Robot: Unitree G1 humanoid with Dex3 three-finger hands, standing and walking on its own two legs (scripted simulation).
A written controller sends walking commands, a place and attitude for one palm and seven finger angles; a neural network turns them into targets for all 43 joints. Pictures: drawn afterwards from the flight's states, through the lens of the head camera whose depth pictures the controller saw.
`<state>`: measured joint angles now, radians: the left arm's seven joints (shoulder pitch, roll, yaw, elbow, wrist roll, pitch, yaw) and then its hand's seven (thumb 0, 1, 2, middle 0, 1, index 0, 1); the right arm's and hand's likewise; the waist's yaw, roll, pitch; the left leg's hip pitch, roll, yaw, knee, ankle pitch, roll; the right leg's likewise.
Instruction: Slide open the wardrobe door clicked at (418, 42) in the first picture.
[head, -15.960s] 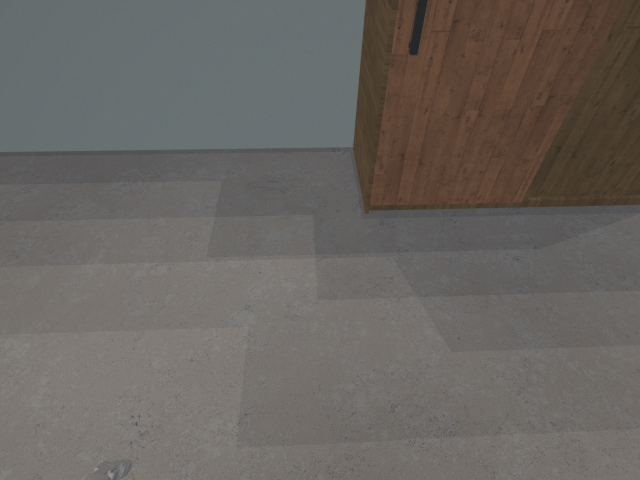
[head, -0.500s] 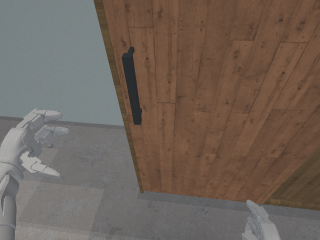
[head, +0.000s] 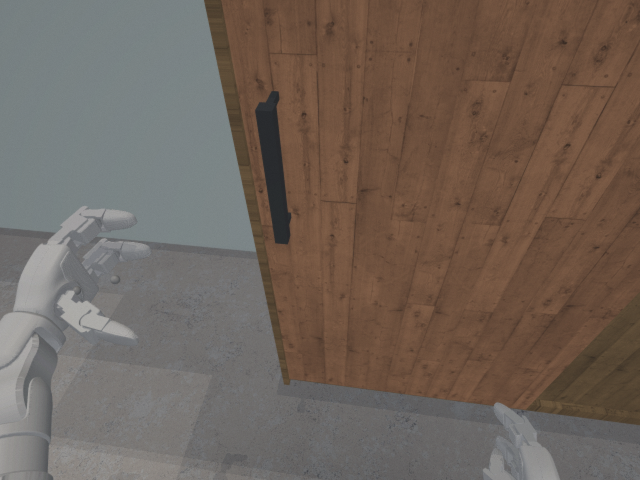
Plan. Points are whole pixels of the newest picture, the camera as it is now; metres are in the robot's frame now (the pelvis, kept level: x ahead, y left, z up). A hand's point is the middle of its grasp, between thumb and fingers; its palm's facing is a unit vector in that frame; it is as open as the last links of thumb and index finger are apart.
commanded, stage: move the hooked fingers beside the handle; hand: left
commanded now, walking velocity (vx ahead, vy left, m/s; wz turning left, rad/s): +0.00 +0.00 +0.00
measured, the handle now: (278, 174) +0.52 +0.12 +0.11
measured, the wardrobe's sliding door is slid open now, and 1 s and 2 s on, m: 0.00 0.00 0.00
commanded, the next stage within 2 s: none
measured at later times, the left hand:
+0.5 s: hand (159, 241) +0.35 +0.24 +0.13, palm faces -0.01 -1.00 -0.01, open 14.0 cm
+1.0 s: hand (202, 210) +0.42 +0.21 +0.13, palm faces -0.05 -1.00 -0.01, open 14.0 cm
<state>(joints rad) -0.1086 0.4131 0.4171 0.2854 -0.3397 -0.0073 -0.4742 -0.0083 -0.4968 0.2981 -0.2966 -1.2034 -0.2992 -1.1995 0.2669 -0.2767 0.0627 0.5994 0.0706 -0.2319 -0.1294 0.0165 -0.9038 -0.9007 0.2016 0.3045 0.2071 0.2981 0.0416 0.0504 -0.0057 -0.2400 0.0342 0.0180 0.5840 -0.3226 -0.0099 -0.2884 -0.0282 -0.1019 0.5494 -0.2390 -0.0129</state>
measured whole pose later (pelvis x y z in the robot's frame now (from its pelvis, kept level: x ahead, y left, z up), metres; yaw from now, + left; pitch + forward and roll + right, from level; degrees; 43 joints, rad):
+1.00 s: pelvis +0.01 +0.01 +0.00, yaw -1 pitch +5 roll +0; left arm -0.53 0.39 0.31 0.68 -0.22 -0.07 -0.34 -0.01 -0.50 0.30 -0.30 -1.20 -0.30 -1.20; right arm 0.30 -0.27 0.05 0.63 0.06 -0.13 -0.10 0.01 -0.90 -0.90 0.20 0.30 0.21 0.30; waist -0.02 0.03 -0.03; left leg -0.34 0.03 0.04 0.60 -0.34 0.00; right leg -0.41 -0.03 -0.08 0.58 -0.25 0.00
